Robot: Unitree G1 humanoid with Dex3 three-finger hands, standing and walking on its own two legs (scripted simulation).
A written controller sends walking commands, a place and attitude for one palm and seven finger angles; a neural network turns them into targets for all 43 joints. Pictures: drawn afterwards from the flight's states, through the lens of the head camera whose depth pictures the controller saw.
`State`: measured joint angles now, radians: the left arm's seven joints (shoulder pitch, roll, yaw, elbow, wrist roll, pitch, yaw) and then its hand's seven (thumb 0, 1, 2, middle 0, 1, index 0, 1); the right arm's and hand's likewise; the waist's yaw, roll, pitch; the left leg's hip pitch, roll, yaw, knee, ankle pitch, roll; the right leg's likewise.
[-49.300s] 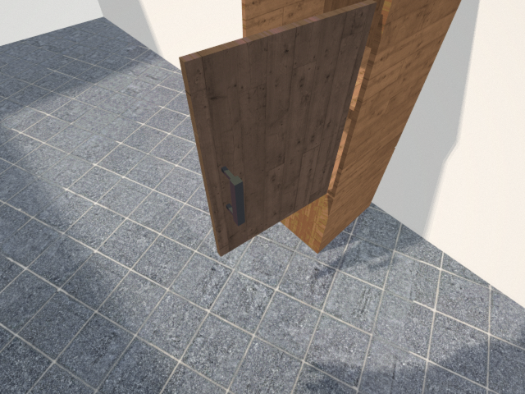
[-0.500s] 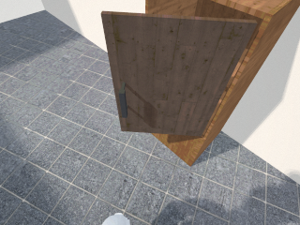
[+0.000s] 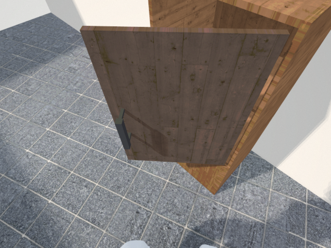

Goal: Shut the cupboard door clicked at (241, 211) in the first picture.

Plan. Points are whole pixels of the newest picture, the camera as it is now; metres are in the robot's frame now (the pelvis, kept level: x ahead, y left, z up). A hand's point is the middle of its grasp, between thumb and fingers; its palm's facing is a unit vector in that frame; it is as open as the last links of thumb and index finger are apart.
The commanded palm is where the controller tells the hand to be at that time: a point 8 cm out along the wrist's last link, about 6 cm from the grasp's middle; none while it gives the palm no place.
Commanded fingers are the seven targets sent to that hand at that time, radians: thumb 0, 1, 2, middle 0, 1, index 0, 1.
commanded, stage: come to a stop and stand still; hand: left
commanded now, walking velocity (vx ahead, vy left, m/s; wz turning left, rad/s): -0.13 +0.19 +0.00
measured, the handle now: (124, 129) +0.46 +0.16 -0.06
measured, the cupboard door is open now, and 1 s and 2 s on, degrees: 41 41 41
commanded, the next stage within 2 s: look again from close up in 0.96 s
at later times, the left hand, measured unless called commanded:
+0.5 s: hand out of the picture +0.00 +0.23 -0.17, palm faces +0.05 -0.97 -0.23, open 7.4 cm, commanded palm none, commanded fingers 0.00 0.90 0.90 -0.20 -0.30 -0.20 -0.30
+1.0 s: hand out of the picture -0.06 +0.20 -0.16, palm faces +0.01 -0.99 -0.15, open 7.3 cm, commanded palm none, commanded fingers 0.00 0.90 0.90 -0.20 -0.30 -0.20 -0.30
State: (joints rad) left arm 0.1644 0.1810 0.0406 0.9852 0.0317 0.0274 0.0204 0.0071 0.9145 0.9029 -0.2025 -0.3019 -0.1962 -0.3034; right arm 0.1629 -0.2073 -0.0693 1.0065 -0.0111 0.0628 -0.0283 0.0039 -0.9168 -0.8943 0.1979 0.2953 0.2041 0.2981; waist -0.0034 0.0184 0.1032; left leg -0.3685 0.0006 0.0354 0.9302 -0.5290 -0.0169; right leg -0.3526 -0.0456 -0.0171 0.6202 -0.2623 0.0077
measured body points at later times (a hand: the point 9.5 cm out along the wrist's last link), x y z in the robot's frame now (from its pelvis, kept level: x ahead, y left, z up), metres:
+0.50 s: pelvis -0.03 +0.03 +0.01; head +0.00 +0.04 +0.46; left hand +0.00 +0.28 -0.15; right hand +0.03 -0.19 -0.14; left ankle -0.05 +0.13 -0.73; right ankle -0.06 -0.09 -0.73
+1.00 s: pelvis -0.05 +0.03 +0.02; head -0.04 +0.05 +0.47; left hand -0.05 +0.25 -0.15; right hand -0.09 -0.19 -0.14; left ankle -0.05 +0.13 -0.73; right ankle -0.06 -0.09 -0.73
